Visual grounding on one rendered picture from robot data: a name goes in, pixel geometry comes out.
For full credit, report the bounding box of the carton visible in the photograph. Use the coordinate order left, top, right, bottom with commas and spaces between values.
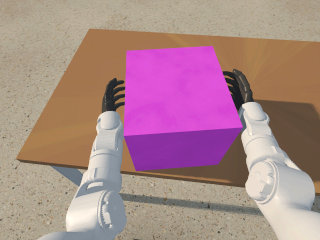
123, 46, 243, 171

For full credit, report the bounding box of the robot left forearm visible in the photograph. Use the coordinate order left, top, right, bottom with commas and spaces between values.
65, 111, 124, 228

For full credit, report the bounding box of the right robot upper arm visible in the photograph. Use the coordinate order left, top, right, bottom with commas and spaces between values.
245, 160, 320, 240

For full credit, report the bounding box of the robot right forearm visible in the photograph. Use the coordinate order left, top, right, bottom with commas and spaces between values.
238, 102, 316, 202

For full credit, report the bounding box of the left robot upper arm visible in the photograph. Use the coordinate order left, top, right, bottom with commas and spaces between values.
38, 189, 127, 240

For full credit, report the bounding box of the robot left hand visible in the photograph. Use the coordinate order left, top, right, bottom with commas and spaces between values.
101, 78, 126, 113

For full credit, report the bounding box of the robot right hand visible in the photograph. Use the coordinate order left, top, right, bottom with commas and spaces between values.
222, 69, 254, 111

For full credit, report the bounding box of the table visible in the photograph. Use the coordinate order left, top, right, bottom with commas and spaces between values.
16, 28, 320, 196

